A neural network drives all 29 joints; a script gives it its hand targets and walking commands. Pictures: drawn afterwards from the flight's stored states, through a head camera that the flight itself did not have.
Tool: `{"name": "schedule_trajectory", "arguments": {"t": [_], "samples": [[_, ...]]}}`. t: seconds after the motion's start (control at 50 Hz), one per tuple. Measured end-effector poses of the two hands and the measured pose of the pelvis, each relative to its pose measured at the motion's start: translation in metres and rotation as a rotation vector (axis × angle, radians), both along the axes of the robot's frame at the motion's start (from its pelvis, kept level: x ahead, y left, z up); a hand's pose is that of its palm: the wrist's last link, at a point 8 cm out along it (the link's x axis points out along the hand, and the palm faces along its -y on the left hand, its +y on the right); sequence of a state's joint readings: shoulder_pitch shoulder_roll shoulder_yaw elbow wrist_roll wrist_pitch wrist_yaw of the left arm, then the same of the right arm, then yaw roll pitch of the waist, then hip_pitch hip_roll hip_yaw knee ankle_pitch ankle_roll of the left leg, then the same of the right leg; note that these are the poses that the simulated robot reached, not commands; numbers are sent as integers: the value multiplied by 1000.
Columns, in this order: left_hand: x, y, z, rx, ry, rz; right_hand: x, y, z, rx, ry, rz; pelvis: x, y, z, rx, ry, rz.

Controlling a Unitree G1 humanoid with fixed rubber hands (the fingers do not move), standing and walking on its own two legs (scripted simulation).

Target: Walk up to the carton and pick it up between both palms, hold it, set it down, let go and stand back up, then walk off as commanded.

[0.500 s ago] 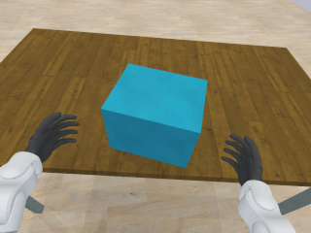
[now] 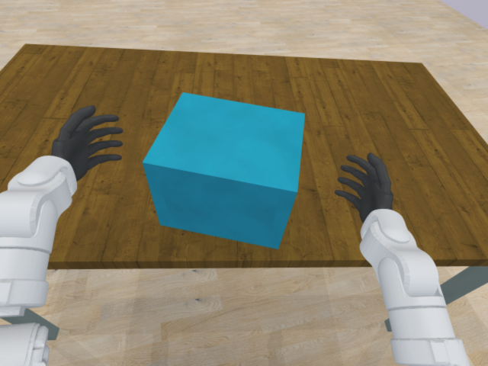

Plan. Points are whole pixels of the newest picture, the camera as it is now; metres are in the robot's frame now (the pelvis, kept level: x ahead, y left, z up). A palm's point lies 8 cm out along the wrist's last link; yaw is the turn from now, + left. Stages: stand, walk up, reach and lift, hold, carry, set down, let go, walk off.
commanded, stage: reach and lift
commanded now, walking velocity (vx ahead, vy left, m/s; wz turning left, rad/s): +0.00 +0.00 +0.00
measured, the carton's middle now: (230, 170) +0.47 +0.01 +0.04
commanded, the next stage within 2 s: none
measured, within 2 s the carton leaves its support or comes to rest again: neither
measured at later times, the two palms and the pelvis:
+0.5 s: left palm (89, 118) +0.45 +0.23 +0.17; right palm (366, 166) +0.39 -0.20 +0.14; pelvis +0.00 +0.00 +0.00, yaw +1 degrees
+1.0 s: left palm (112, 138) +0.47 +0.22 +0.11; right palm (346, 179) +0.41 -0.19 +0.08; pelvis +0.01 -0.01 -0.01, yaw +2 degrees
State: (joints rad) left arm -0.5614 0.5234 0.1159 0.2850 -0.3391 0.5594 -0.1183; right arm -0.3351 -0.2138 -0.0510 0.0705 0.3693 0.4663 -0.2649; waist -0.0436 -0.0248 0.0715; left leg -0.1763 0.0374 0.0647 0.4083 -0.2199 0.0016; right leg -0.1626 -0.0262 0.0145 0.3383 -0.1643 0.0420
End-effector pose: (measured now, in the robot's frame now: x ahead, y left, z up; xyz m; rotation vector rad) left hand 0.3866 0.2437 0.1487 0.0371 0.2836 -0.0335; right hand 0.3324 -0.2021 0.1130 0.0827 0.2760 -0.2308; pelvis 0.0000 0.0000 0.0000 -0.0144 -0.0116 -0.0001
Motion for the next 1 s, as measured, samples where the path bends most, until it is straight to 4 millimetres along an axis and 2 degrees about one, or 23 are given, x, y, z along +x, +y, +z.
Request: {"name": "schedule_trajectory", "arguments": {"t": [0.18,0.44,0.7,0.84,1.0], "samples": [[21,-5,8,-13,1,11,17,0,9,-9,-4,-9,-3,-2,-1,-2,13,8],[56,-11,19,-10,-5,27,53,4,23,-25,2,-20,-3,-3,-1,-8,52,20],[86,-20,25,-9,-10,43,83,3,27,-26,4,-37,3,-3,-3,-16,123,26],[92,-25,9,2,-16,35,87,3,13,-30,9,-46,7,-3,-3,-17,149,25],[86,-27,-38,17,20,52,82,10,-33,-27,51,-42,9,-6,-6,-20,209,28]]}}
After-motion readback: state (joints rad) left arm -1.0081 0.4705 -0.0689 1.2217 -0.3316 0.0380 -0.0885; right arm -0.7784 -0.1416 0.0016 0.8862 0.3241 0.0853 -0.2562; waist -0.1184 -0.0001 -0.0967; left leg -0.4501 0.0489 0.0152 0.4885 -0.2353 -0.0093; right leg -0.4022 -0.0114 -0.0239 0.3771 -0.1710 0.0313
